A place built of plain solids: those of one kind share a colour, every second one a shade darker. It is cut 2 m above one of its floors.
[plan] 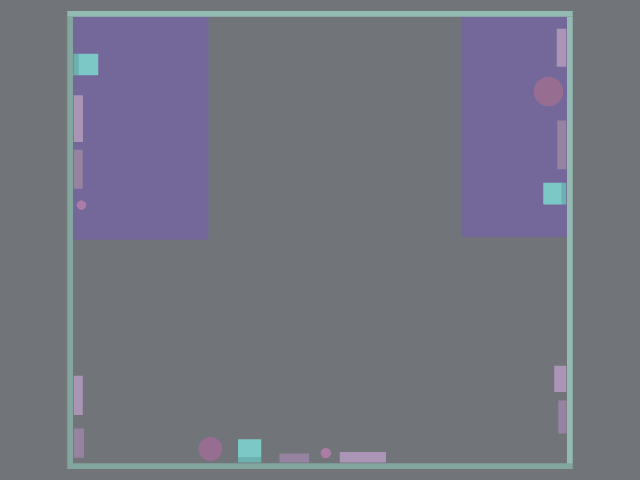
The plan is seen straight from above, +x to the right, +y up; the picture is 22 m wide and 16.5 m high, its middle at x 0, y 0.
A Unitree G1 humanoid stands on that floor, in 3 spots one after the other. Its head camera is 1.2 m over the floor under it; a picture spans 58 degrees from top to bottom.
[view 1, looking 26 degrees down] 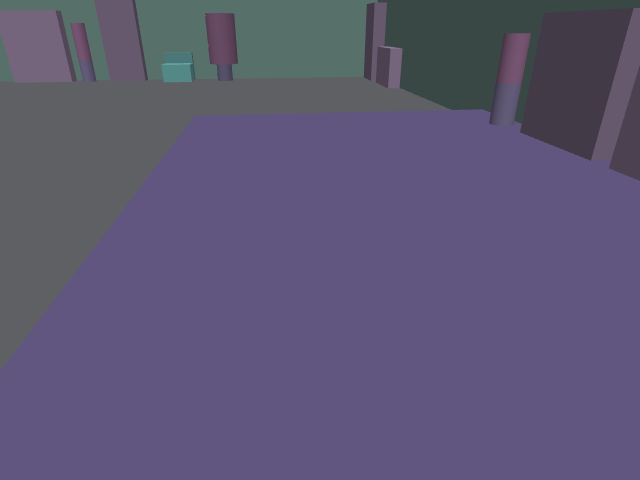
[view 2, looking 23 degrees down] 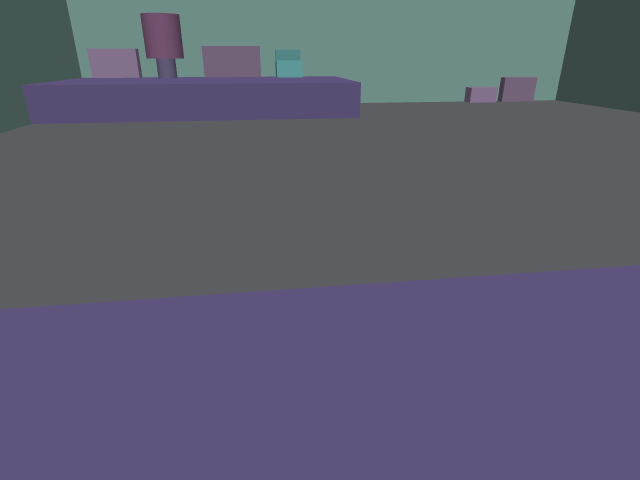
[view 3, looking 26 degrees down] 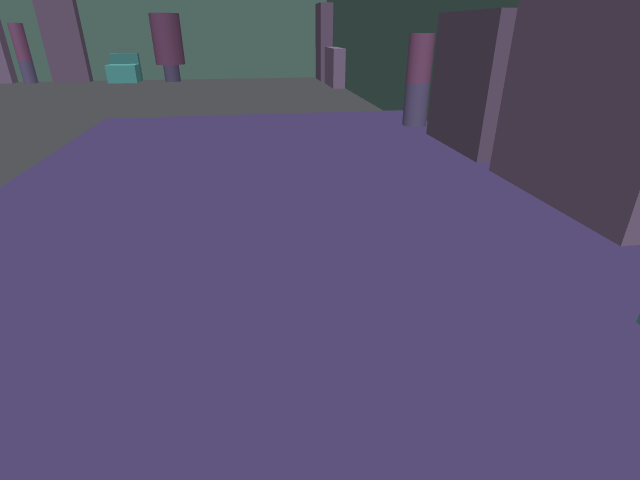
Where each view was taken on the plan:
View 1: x -4.92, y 7.02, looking -97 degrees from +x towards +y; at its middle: floor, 2.74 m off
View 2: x -5.96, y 2.61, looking -8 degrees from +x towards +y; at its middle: ground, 3.60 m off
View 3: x -5.95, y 7.03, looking -99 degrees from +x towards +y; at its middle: floor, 2.74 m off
